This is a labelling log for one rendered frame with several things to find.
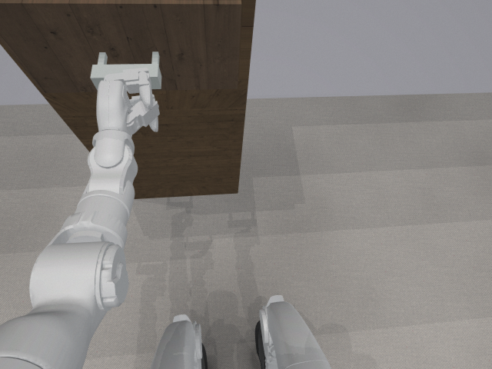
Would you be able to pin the robot left upper arm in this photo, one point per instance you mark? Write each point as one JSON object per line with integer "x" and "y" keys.
{"x": 73, "y": 287}

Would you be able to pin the handle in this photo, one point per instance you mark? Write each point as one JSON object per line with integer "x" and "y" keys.
{"x": 99, "y": 71}

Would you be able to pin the cabinet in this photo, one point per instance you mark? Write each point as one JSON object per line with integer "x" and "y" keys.
{"x": 197, "y": 149}

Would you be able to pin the drawer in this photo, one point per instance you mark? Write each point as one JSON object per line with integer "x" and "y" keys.
{"x": 58, "y": 41}

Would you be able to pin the left robot forearm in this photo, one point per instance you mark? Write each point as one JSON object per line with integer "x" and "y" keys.
{"x": 105, "y": 206}

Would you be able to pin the left robot hand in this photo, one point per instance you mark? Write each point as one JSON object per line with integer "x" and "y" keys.
{"x": 113, "y": 104}

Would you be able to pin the robot left thigh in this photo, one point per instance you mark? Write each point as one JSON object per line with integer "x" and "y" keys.
{"x": 180, "y": 346}

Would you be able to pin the right robot shin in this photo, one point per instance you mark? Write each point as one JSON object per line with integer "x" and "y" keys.
{"x": 269, "y": 352}

